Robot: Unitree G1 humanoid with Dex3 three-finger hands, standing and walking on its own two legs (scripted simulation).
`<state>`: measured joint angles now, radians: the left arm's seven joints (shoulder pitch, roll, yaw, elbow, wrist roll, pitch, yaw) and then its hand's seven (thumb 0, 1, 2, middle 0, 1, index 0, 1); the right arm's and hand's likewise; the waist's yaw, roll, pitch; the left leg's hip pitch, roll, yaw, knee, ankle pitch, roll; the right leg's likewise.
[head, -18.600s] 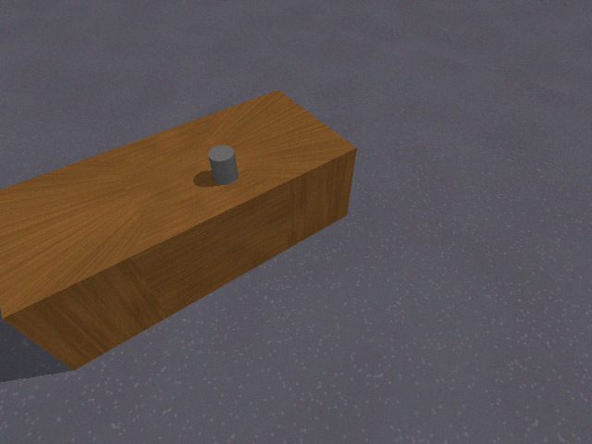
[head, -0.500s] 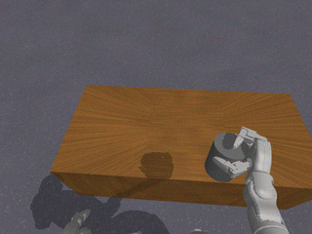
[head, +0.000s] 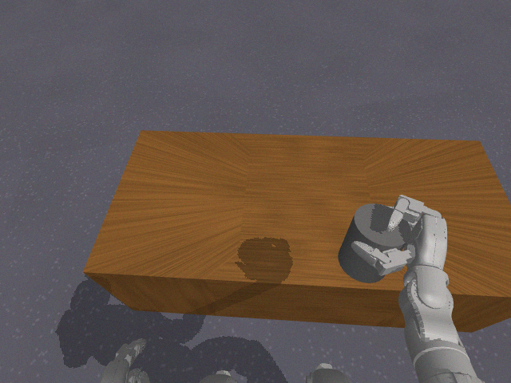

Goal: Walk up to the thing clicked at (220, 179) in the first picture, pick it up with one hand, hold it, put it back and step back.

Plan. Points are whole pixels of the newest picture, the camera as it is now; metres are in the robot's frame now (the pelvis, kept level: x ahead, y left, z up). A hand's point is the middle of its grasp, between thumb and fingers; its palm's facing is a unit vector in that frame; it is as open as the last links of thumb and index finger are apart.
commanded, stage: crouch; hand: right
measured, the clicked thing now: (371, 243) +0.35 -0.16 -0.02
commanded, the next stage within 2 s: lower in 1.14 s
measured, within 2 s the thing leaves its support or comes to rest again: neither
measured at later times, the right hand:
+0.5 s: hand (373, 220) +0.44 -0.21 -0.11, palm faces +0.27 +0.96 -0.04, open 7.4 cm
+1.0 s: hand (368, 221) +0.48 -0.22 -0.17, palm faces +0.27 +0.96 -0.05, open 7.2 cm
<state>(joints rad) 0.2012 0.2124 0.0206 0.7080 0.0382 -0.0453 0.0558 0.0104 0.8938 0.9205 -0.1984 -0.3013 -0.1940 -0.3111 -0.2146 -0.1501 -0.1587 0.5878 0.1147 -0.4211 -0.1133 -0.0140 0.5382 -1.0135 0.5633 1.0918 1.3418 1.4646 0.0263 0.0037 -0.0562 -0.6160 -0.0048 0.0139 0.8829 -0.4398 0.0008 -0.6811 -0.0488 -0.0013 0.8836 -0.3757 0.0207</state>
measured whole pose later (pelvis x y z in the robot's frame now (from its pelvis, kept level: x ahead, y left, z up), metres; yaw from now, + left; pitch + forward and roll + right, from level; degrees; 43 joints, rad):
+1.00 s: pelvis -0.03 -0.01 -0.15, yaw +4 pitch +33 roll +5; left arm 0.19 0.23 -0.02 0.74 0.10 -0.01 -0.02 0.01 0.88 0.92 -0.20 -0.29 -0.19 -0.31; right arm -0.78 -0.46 -0.45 1.09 0.05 -0.54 -0.02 -0.02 0.53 -1.02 0.56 1.08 1.35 1.47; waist 0.15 0.00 -0.17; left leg -1.51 -0.05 0.05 1.55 -0.63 0.00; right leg -1.60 -0.09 0.06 1.59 -0.58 0.02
